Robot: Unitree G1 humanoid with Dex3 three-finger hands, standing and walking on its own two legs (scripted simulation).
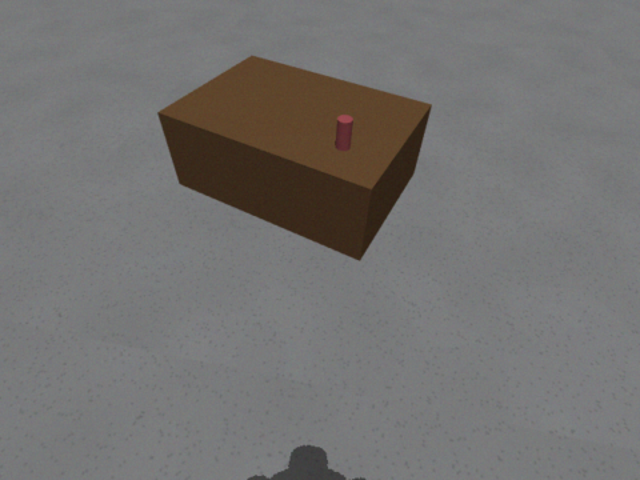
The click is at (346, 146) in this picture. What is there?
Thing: squat round
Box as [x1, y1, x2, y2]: [335, 115, 352, 150]
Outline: 340,115 337,118 335,146 337,149 346,150 349,148 352,118 348,115
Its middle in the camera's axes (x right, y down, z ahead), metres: +0.09 -0.40 +1.46
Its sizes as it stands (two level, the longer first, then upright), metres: 0.058 0.058 0.120
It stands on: a support 0.39 m high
